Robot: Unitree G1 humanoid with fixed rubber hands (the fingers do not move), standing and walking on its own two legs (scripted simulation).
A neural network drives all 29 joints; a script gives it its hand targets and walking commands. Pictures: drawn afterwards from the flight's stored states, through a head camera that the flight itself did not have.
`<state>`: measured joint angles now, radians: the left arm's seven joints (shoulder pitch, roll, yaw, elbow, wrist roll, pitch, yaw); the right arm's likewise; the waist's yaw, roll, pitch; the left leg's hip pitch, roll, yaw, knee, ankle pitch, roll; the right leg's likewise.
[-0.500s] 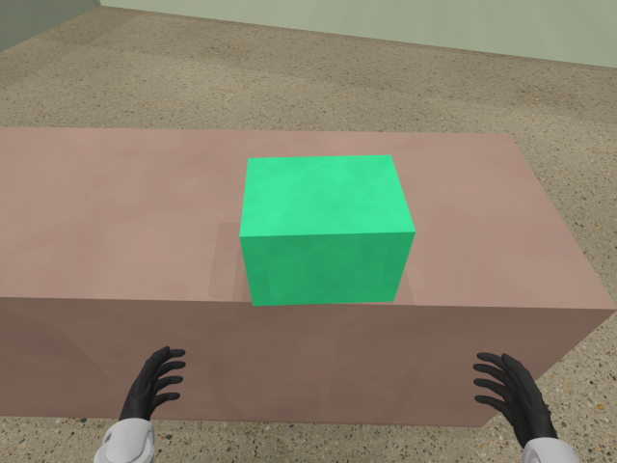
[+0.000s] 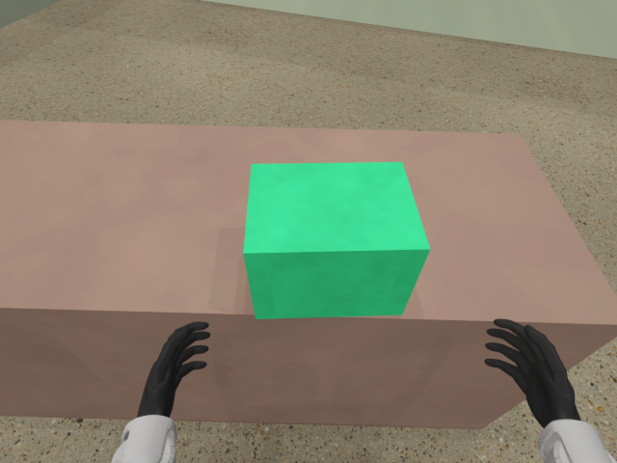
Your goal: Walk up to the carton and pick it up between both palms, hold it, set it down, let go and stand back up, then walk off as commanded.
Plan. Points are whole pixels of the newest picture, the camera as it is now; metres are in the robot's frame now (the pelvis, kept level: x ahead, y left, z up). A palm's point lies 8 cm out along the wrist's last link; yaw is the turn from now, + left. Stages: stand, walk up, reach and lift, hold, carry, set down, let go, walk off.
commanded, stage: reach and lift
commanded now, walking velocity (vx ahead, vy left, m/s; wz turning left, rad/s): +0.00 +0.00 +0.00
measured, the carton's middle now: (328, 241) +0.46 +0.00 +0.00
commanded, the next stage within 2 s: none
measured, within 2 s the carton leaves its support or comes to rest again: neither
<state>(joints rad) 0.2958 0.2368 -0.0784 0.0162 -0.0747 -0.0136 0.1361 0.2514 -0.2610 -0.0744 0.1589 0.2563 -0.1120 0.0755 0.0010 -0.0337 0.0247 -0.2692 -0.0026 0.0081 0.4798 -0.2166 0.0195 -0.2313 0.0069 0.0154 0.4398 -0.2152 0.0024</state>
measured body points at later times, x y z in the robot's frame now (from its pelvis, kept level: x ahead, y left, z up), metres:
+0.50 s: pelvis +0.01 +0.00 +0.00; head +0.04 +0.02 +0.45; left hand +0.31 +0.22 +0.06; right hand +0.28 -0.24 +0.06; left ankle +0.02 +0.10 -0.74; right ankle +0.01 -0.13 -0.74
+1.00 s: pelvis +0.02 +0.00 +0.00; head +0.04 +0.02 +0.45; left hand +0.38 +0.22 +0.09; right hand +0.37 -0.23 +0.10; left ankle +0.02 +0.10 -0.74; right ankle +0.01 -0.13 -0.74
